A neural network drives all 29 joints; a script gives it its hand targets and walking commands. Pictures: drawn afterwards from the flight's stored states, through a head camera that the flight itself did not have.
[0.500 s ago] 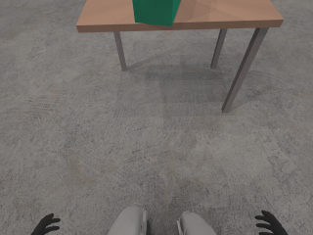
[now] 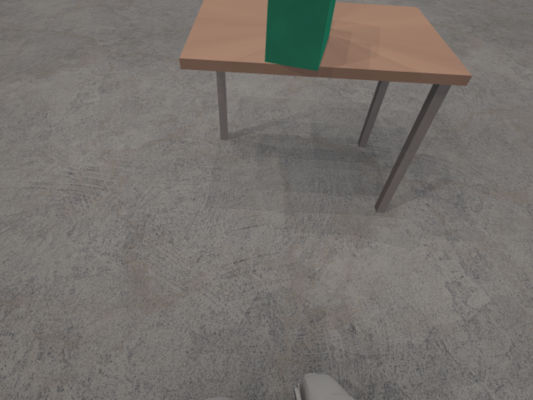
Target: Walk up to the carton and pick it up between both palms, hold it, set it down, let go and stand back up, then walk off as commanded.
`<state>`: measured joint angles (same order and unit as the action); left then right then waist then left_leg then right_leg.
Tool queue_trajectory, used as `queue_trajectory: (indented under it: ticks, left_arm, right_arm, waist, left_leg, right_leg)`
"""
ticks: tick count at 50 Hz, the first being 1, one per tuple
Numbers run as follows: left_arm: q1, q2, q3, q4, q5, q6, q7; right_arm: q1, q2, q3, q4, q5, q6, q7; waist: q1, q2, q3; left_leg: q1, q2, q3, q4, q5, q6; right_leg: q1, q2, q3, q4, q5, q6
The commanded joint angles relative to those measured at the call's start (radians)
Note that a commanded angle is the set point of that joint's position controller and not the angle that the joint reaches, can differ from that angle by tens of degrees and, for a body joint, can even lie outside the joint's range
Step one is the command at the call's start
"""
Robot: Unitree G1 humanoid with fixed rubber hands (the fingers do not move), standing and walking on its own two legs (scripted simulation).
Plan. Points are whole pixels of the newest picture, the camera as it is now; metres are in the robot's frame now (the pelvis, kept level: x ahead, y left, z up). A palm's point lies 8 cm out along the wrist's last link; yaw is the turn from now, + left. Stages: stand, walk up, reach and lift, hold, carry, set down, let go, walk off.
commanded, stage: walk off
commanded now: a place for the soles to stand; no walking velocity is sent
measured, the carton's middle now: (304, 5) +1.15 -0.13 +0.12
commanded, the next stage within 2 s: stand in 1.14 s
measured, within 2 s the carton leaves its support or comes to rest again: neither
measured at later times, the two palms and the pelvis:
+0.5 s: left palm out of the picture +0.08 +0.23 -0.08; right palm out of the picture +0.08 -0.36 -0.09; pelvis -0.01 -0.06 +0.01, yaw -1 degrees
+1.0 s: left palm out of the picture +0.12 +0.24 -0.08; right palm out of the picture +0.08 -0.36 -0.09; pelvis +0.00 -0.05 +0.01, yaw -2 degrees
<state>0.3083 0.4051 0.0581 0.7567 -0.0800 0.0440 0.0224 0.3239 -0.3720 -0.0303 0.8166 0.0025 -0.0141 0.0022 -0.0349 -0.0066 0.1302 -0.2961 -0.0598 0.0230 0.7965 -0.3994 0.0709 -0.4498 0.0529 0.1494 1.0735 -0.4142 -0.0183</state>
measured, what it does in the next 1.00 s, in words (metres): steps on the spot: right foot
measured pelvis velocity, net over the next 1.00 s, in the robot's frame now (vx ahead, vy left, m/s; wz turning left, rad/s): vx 0.00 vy -0.05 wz -0.04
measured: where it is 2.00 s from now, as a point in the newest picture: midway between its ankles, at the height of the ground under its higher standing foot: outside the picture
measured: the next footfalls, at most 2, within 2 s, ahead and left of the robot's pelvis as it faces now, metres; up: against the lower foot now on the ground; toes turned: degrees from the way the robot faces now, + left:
right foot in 0.30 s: +0.10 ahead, -0.21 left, +0.00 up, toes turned +5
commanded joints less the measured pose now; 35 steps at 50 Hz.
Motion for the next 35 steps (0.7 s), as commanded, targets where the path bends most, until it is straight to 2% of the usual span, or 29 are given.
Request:
queue_trajectory:
  ticks: [1,2,3,5,6,8,9,11,12,13,14,15,16,17,18,19,20,22,24,26,27,28,29,30,31,32,33,34,35]
  left_arm:
    - [0.037,0.219,0.054,0.038,0.100,-0.045,-0.001]
    - [0.032,0.224,0.054,0.035,0.103,-0.047,-0.004]
    - [0.023,0.210,0.053,0.039,0.100,-0.043,-0.004]
    - [0.030,0.219,0.055,0.042,0.102,-0.047,-0.009]
    - [0.040,0.230,0.055,0.047,0.098,-0.049,-0.011]
    - [0.051,0.224,0.054,0.053,0.101,-0.052,-0.011]
    - [0.028,0.220,0.051,0.051,0.101,-0.054,-0.014]
    - [0.050,0.209,0.051,0.041,0.101,-0.056,-0.015]
    - [0.041,0.203,0.047,0.057,0.097,-0.065,-0.014]
    - [0.071,0.190,0.045,0.052,0.099,-0.069,-0.018]
    - [0.094,0.194,0.044,0.061,0.099,-0.078,-0.018]
    - [0.102,0.206,0.052,0.063,0.104,-0.082,-0.014]
    - [0.110,0.222,0.053,0.067,0.109,-0.090,-0.008]
    - [0.025,0.262,0.050,0.033,0.112,-0.095,-0.004]
    - [-0.041,0.292,0.068,0.023,0.111,-0.088,-0.004]
    - [-0.067,0.295,0.072,0.000,0.120,-0.092,-0.003]
    - [-0.077,0.273,0.066,-0.010,0.112,-0.096,0.000]
    - [-0.078,0.248,0.061,-0.015,0.110,-0.092,0.000]
    - [-0.106,0.255,0.071,-0.033,0.115,-0.079,-0.003]
    - [-0.143,0.234,0.063,-0.034,0.107,-0.067,-0.008]
    - [-0.155,0.218,0.063,-0.043,0.102,-0.060,-0.006]
    - [-0.146,0.171,0.051,-0.041,0.097,-0.056,-0.004]
    - [-0.128,0.145,0.052,-0.043,0.083,-0.059,-0.002]
    - [-0.070,0.171,0.051,-0.025,0.092,-0.058,0.008]
    - [-0.077,0.196,0.054,-0.019,0.098,-0.062,0.009]
    - [-0.058,0.201,0.047,-0.020,0.100,-0.068,0.008]
    - [-0.039,0.172,0.043,-0.016,0.096,-0.068,0.005]
    - [-0.022,0.180,0.042,0.002,0.097,-0.068,-0.003]
    - [-0.016,0.187,0.047,0.007,0.101,-0.078,-0.009]
  right_arm:
    - [-0.039,-0.266,-0.103,-0.042,-0.025,-0.051,-0.027]
    - [-0.030,-0.269,-0.110,-0.051,-0.026,-0.055,-0.028]
    - [-0.036,-0.254,-0.097,-0.045,-0.031,-0.053,-0.025]
    - [-0.065,-0.263,-0.098,-0.049,-0.027,-0.052,-0.023]
    - [-0.064,-0.276,-0.097,-0.049,-0.024,-0.056,-0.021]
    - [-0.072,-0.277,-0.090,-0.052,-0.029,-0.053,-0.014]
    - [-0.080,-0.284,-0.093,-0.048,-0.033,-0.053,-0.015]
    - [-0.135,-0.293,-0.086,-0.056,-0.034,-0.051,-0.013]
    - [-0.157,-0.284,-0.078,-0.054,-0.039,-0.047,-0.009]
    - [-0.203,-0.298,-0.077,-0.059,-0.039,-0.040,-0.005]
    - [-0.211,-0.286,-0.072,-0.066,-0.040,-0.036,-0.002]
    - [-0.201,-0.275,-0.067,-0.062,-0.041,-0.029,0.000]
    - [-0.176,-0.243,-0.058,-0.057,-0.037,-0.020,0.001]
    - [-0.210,-0.177,-0.040,-0.053,-0.022,-0.019,0.003]
    - [-0.180,-0.216,-0.050,-0.037,-0.017,-0.012,-0.005]
    - [-0.136,-0.235,-0.052,-0.027,-0.017,-0.013,-0.001]
    - [-0.113,-0.233,-0.055,-0.025,-0.017,-0.015,0.001]
    - [-0.070,-0.231,-0.056,-0.014,-0.008,-0.025,0.010]
    - [-0.027,-0.211,-0.056,-0.008,-0.008,-0.024,0.017]
    - [-0.012,-0.212,-0.056,0.015,-0.006,-0.023,0.015]
    - [0.020,-0.216,-0.059,0.012,-0.016,-0.028,0.014]
    - [0.011,-0.227,-0.059,0.013,-0.028,-0.030,0.003]
    - [0.010,-0.279,-0.070,0.003,-0.043,-0.035,-0.005]
    - [-0.086,-0.322,-0.072,-0.034,-0.047,-0.041,-0.006]
    - [-0.173,-0.284,-0.060,-0.044,-0.045,-0.047,-0.012]
    - [-0.206,-0.256,-0.047,-0.057,-0.040,-0.051,-0.014]
    - [-0.215,-0.248,-0.040,-0.063,-0.037,-0.052,-0.013]
    - [-0.180,-0.274,-0.054,-0.060,-0.034,-0.051,-0.012]
    - [-0.160,-0.276,-0.061,-0.066,-0.031,-0.045,-0.008]
  waist:
    - [-0.007,0.123,-0.091]
    - [-0.010,0.099,-0.098]
    - [-0.004,0.065,-0.090]
    - [0.003,0.043,-0.036]
    - [0.003,0.077,-0.056]
    - [0.003,0.087,-0.065]
    - [0.003,0.077,-0.046]
    - [0.032,0.084,-0.040]
    - [0.035,0.102,-0.042]
    - [0.072,0.100,-0.061]
    - [0.086,0.107,-0.089]
    - [0.094,0.054,-0.095]
    - [0.092,-0.062,-0.084]
    - [0.071,-0.229,-0.027]
    - [0.040,-0.248,0.021]
    - [0.016,-0.164,0.026]
    - [0.010,-0.147,0.016]
    - [0.004,-0.162,-0.080]
    - [-0.006,-0.206,-0.121]
    - [-0.028,-0.159,-0.094]
    - [-0.045,-0.115,-0.080]
    - [-0.042,-0.032,-0.046]
    - [-0.037,0.091,-0.035]
    - [-0.004,0.150,-0.022]
    - [0.021,0.065,0.019]
    - [0.041,0.048,0.024]
    - [0.051,0.087,0.021]
    - [0.045,0.117,-0.027]
    - [0.040,0.111,-0.059]
  left_leg:
    - [0.244,0.316,-0.434,-0.530,0.049,-0.129]
    - [0.241,0.330,-0.442,-0.532,0.024,-0.118]
    - [0.207,0.335,-0.456,-0.528,-0.023,-0.085]
    - [0.147,0.354,-0.455,-0.547,-0.091,-0.033]
    - [0.140,0.354,-0.455,-0.570,-0.125,-0.056]
    - [0.103,0.343,-0.412,-0.545,-0.124,-0.012]
    - [0.079,0.347,-0.403,-0.537,-0.114,0.008]
    - [-0.021,0.350,-0.370,-0.531,-0.206,0.029]
    - [-0.084,0.338,-0.329,-0.524,-0.198,0.059]
    - [-0.156,0.336,-0.302,-0.503,-0.300,0.081]
    - [-0.206,0.272,-0.206,-0.440,-0.277,0.054]
    - [-0.234,0.233,-0.174,-0.334,-0.234,0.035]
    - [-0.243,0.172,-0.128,-0.190,-0.220,0.010]
    - [-0.256,0.042,-0.075,-0.019,-0.184,-0.038]
    - [-0.228,0.007,-0.076,0.134,-0.176,-0.051]
    - [-0.214,0.034,-0.112,0.156,-0.152,-0.045]
    - [-0.196,0.056,-0.115,0.155,-0.096,-0.044]
    - [-0.116,0.064,-0.090,0.041,-0.084,-0.039]
    - [0.001,0.049,-0.046,-0.057,-0.077,-0.022]
    - [0.134,0.032,0.000,-0.218,-0.014,-0.018]
    - [0.190,0.052,-0.032,-0.300,-0.033,-0.025]
    - [0.192,0.141,-0.181,-0.413,-0.142,-0.001]
    - [0.161,0.304,-0.470,-0.547,-0.278,0.043]
    - [-0.002,0.429,-0.576,-0.633,-0.342,0.073]
    - [-0.074,0.432,-0.552,-0.632,-0.274,0.084]
    - [-0.054,0.375,-0.435,-0.565,-0.045,0.071]
    - [-0.038,0.331,-0.343,-0.496,0.071,0.074]
    - [-0.024,0.296,-0.274,-0.455,0.078,0.068]
    - [0.000,0.308,-0.270,-0.419,0.186,0.053]
  right_leg:
    - [-0.181,-0.043,0.051,-0.024,0.077,0.000]
    - [-0.174,-0.042,0.040,-0.033,0.071,-0.002]
    - [-0.165,-0.052,0.058,-0.040,0.058,0.001]
    - [-0.157,-0.060,0.043,-0.060,0.050,0.001]
    - [-0.135,-0.053,0.045,-0.066,0.059,-0.003]
    - [-0.110,-0.073,0.017,-0.108,0.042,0.007]
    - [-0.112,-0.075,-0.004,-0.119,0.035,-0.004]
    - [0.002,-0.079,-0.028,-0.217,0.012,-0.012]
    - [0.045,-0.093,-0.074,-0.260,0.036,-0.014]
    - [0.149,-0.087,-0.092,-0.326,0.013,-0.025]
    - [0.273,-0.066,-0.101,-0.423,0.068,-0.038]
    - [0.311,-0.076,-0.042,-0.481,0.086,-0.045]
    - [0.268,-0.145,0.123,-0.619,-0.047,-0.063]
    - [0.085,-0.258,0.440,-0.834,-0.378,-0.137]
    - [-0.012,-0.321,0.589,-0.906,-0.519,-0.212]
    - [-0.013,-0.335,0.587,-0.905,-0.521,-0.222]
    - [-0.013,-0.307,0.537,-0.879,-0.450,-0.225]
    - [0.040,-0.250,0.396,-0.781,-0.268,-0.193]
    - [-0.008,-0.207,0.297,-0.750,-0.251,-0.171]
    - [-0.092,-0.158,0.195,-0.730,-0.264,-0.118]
    - [-0.158,-0.125,0.147,-0.637,-0.232,-0.093]
    - [-0.198,-0.080,0.114,-0.511,-0.196,-0.067]
    - [-0.248,0.002,0.065,-0.335,-0.121,-0.025]
    - [-0.184,-0.005,0.025,-0.195,-0.092,-0.004]
    - [-0.099,-0.057,0.024,-0.143,-0.054,-0.001]
    - [-0.052,-0.087,0.014,-0.199,-0.050,-0.006]
    - [-0.032,-0.088,0.002,-0.247,-0.056,-0.011]
    - [0.022,-0.080,-0.047,-0.270,-0.021,-0.020]
    - [0.088,-0.076,-0.066,-0.355,0.040,-0.018]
